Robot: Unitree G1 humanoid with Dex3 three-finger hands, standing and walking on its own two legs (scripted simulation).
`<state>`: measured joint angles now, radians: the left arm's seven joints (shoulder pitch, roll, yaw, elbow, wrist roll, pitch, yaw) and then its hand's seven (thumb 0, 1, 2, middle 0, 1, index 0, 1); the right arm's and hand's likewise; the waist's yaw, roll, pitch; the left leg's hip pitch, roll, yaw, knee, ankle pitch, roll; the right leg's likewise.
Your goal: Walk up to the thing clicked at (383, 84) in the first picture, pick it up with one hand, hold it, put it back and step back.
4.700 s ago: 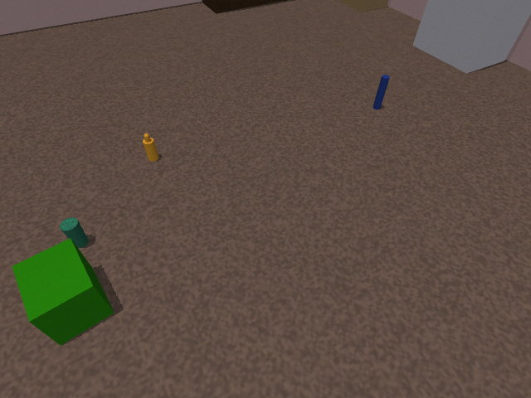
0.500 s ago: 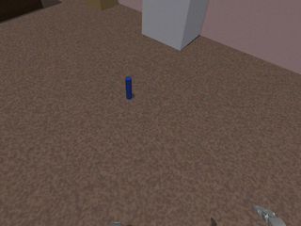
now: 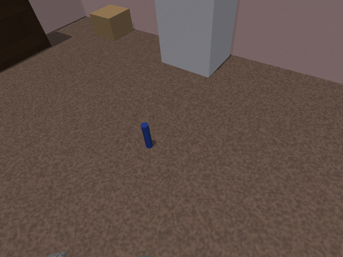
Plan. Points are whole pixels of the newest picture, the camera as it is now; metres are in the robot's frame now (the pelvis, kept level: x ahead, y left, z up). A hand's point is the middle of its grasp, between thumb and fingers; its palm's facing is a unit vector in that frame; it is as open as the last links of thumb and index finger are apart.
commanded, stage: walk up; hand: left
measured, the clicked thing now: (147, 135) +1.00 +0.24 -0.65
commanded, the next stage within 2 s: none
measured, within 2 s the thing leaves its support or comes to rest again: neither
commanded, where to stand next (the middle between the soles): +0.67 +0.05 m, yaw +0 degrees
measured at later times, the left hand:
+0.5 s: hand (64, 228) +0.24 +0.34 -0.15, palm faces -0.03 -0.95 -0.32, open 7.4 cm
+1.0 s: hand (96, 155) +0.47 +0.29 -0.11, palm faces -0.01 -0.92 -0.39, open 7.4 cm
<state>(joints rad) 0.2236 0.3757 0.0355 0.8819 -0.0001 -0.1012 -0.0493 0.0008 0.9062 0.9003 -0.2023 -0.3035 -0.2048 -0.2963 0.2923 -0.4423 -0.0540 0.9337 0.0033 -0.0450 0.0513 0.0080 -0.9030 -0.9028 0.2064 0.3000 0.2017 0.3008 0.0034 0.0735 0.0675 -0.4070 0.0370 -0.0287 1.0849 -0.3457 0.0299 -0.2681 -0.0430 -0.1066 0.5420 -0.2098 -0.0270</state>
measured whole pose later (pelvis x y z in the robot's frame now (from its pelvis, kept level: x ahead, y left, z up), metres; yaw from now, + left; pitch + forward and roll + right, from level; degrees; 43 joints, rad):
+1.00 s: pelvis +0.39 +0.02 +0.01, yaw +1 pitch -3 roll +0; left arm 0.25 0.37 0.03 0.86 0.00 -0.09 -0.04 0.00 0.90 0.90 -0.20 -0.30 -0.21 -0.30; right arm 0.28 -0.43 -0.06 0.90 -0.01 -0.04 0.06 0.00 -0.90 -0.90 0.21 0.30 0.20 0.30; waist 0.00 0.06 0.08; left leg -0.47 0.09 -0.01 0.93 -0.30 0.01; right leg -0.21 -0.02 -0.09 0.47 -0.21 -0.04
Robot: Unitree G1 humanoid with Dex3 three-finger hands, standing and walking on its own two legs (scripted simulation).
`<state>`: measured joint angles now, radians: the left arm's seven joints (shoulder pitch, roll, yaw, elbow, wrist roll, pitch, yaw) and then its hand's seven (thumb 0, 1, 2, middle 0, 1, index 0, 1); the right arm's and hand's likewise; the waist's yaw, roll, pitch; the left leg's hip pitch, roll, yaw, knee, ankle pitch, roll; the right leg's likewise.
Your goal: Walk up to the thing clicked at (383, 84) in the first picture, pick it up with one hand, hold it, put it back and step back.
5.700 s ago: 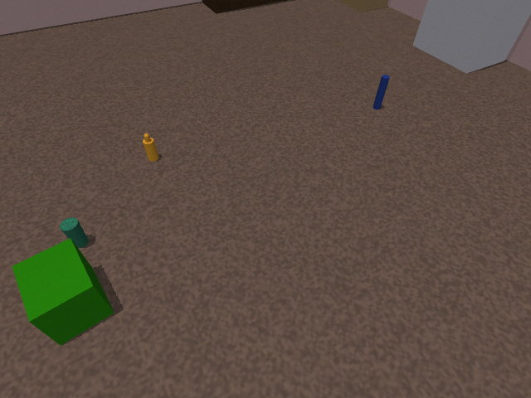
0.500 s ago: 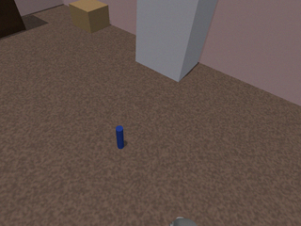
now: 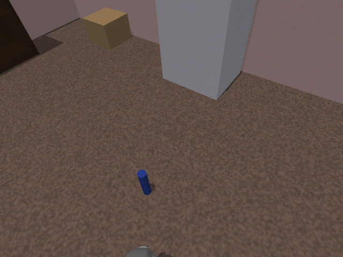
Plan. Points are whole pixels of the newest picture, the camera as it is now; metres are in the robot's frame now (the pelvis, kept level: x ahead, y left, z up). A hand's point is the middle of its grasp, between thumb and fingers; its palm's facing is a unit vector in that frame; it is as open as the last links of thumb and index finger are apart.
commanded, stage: walk up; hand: left
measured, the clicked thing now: (144, 183) +0.62 +0.21 -0.66
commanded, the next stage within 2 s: none
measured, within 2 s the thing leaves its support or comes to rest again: neither
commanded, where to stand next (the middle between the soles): +0.28 +0.02 m, yaw +0 degrees
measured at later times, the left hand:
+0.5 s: hand (62, 239) +0.21 +0.33 -0.15, palm faces -0.07 -0.93 -0.35, open 7.4 cm
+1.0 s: hand (94, 189) +0.35 +0.27 -0.15, palm faces -0.02 -0.95 -0.31, open 7.4 cm
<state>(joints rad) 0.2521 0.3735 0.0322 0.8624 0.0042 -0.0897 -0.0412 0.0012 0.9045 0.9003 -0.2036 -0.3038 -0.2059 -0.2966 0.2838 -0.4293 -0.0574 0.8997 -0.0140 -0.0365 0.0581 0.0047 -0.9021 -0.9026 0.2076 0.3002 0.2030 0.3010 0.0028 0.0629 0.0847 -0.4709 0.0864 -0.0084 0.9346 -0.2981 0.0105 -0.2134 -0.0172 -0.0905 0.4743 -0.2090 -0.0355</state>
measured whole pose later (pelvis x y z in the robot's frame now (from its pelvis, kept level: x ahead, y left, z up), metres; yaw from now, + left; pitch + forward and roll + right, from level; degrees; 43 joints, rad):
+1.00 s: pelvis +0.22 +0.03 +0.00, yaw +0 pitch -2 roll +1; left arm 0.04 0.34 0.00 1.06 -0.01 -0.01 -0.01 0.00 0.91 0.90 -0.20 -0.30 -0.21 -0.30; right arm 0.16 -0.36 0.01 1.11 -0.01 -0.03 0.01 0.00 -0.90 -0.90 0.21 0.30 0.20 0.30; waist -0.01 -0.03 0.07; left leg -0.16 0.01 0.02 0.51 -0.30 -0.01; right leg -0.29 -0.05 -0.05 0.50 -0.16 0.01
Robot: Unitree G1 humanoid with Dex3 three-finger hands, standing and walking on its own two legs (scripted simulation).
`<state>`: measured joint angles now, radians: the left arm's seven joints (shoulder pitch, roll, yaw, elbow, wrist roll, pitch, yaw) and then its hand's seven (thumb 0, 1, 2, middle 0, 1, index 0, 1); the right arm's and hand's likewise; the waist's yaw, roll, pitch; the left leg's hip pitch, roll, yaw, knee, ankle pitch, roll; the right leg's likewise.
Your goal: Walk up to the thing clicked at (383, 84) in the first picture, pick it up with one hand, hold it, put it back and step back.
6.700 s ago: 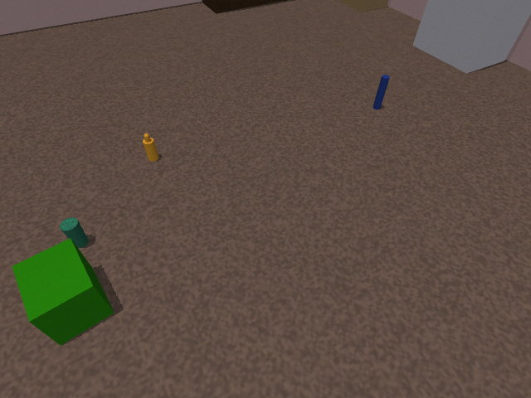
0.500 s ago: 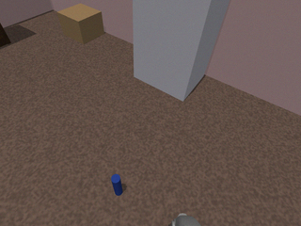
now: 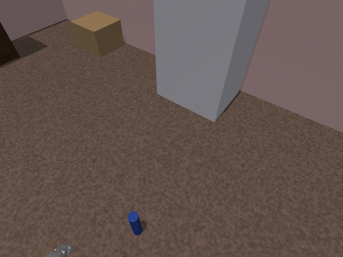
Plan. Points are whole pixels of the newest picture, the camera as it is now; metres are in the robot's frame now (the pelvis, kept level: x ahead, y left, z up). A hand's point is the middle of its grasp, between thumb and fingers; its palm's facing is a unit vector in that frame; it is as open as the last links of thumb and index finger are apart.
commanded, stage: walk up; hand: left
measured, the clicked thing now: (135, 224) +0.39 +0.18 -0.66
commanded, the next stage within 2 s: none
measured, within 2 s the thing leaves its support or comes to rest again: neither
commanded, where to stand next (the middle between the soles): +0.06 -0.01 m, yaw -1 degrees
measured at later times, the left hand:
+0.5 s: hand out of the picture +0.08 +0.25 -0.15, palm faces +0.04 -0.94 -0.34, open 7.4 cm
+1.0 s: hand out of the picture +0.11 +0.24 -0.14, palm faces +0.03 -0.95 -0.32, open 7.4 cm
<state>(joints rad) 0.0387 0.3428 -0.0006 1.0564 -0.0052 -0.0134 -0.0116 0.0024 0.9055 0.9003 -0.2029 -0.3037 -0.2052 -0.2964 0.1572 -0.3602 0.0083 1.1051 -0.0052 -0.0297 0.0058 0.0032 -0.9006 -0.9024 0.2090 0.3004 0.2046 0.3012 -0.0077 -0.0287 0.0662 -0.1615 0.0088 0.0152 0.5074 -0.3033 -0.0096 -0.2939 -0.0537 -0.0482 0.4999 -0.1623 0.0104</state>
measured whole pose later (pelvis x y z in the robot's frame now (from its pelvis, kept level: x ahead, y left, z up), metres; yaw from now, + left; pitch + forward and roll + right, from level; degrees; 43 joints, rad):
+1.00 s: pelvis +0.01 -0.01 +0.01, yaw +1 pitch -3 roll +0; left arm 0.05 0.34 0.03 1.16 0.01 0.00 -0.01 0.00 0.91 0.90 -0.20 -0.30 -0.20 -0.30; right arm 0.12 -0.35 0.00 1.16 -0.01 -0.01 0.00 0.00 -0.90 -0.90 0.21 0.30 0.20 0.30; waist 0.00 -0.01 0.05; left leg -0.06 0.02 0.00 0.34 -0.24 -0.03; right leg -0.19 -0.04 -0.07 0.35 -0.11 0.00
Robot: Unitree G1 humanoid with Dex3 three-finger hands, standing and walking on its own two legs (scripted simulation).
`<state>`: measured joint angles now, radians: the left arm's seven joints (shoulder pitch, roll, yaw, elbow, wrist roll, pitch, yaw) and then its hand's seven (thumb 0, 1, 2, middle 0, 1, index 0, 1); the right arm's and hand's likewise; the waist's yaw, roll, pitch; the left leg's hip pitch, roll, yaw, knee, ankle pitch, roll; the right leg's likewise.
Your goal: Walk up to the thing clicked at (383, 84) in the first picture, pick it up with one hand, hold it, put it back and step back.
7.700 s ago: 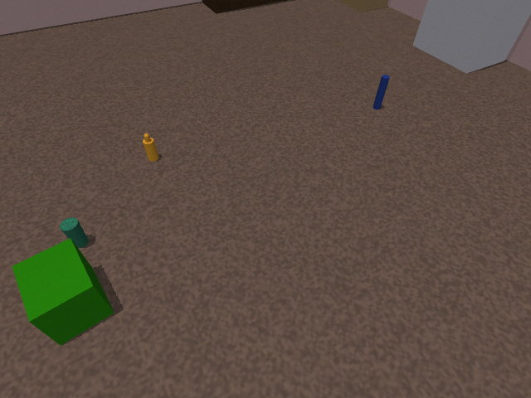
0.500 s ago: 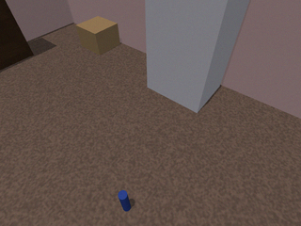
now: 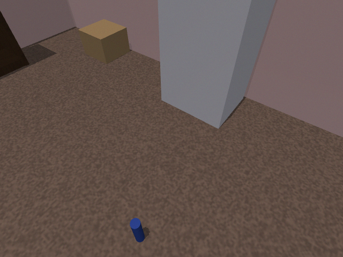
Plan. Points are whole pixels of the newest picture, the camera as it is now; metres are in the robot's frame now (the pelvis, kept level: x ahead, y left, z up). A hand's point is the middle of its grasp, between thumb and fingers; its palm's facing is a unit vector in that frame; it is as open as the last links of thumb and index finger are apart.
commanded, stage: walk up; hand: left
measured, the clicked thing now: (137, 230) +0.38 +0.18 -0.67
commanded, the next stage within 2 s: stand in 2.00 s
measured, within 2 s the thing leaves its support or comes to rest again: neither
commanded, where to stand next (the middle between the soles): +0.04 +0.00 m, yaw -1 degrees
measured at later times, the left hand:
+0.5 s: hand out of the picture +0.02 +0.31 -0.19, palm faces -0.02 -0.95 -0.32, open 7.4 cm
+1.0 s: hand out of the picture +0.08 +0.25 -0.14, palm faces -0.02 -0.91 -0.42, open 7.4 cm
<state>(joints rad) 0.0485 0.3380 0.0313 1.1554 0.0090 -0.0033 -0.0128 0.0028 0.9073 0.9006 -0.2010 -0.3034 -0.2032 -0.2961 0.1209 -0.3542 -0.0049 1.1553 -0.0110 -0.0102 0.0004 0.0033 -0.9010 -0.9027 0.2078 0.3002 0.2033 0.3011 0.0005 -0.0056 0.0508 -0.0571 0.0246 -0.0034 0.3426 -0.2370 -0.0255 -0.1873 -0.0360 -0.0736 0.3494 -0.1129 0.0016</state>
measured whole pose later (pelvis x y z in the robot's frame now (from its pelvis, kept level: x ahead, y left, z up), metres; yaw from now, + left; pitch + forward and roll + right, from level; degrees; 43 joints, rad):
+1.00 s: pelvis -0.02 -0.01 -0.01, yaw +0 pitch -4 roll -1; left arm 0.19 0.36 0.03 0.89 0.01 -0.05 0.01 0.00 0.90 0.90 -0.20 -0.30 -0.21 -0.30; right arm 0.24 -0.41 -0.06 0.92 -0.01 0.02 0.01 0.00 -0.90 -0.90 0.21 0.30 0.20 0.30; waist 0.00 0.07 0.12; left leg -0.39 0.01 -0.10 0.85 -0.39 0.00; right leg -0.16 -0.01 -0.05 0.54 -0.31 -0.01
